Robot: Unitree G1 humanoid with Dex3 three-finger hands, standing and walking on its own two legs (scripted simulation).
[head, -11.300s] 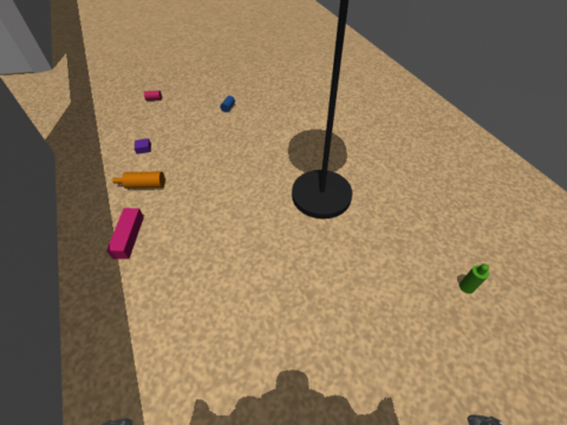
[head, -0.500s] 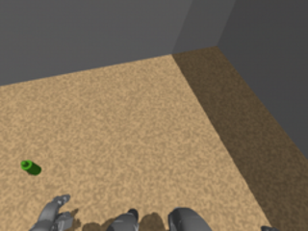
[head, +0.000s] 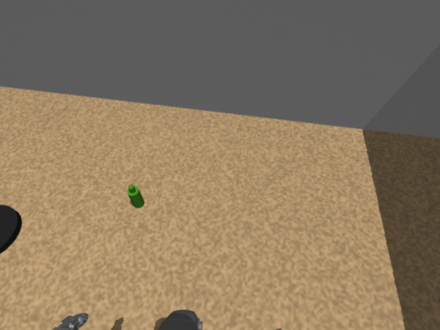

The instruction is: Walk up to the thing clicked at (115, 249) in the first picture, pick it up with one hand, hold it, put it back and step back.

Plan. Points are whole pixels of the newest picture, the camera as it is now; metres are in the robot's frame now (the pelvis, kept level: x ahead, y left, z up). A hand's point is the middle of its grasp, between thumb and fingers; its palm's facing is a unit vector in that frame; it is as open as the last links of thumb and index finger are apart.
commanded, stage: walk up
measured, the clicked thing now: out of the picture -0.35 +1.46 -0.74
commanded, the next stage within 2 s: none
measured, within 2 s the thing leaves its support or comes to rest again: neither
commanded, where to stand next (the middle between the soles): +0.09 +0.00 m, yaw +97 degrees
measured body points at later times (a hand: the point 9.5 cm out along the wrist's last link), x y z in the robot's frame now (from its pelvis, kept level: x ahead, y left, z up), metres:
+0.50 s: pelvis +0.08 -0.05 -0.02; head +0.13 -0.03 +0.42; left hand +0.07 +0.30 -0.11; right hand +0.31 -0.28 -0.12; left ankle +0.02 +0.11 -0.74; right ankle +0.20 -0.13 -0.74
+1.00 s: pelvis +0.06 -0.08 -0.03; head +0.07 -0.04 +0.42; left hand -0.17 +0.19 -0.13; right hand +0.40 -0.19 -0.11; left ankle -0.04 +0.00 -0.74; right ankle +0.20 -0.13 -0.74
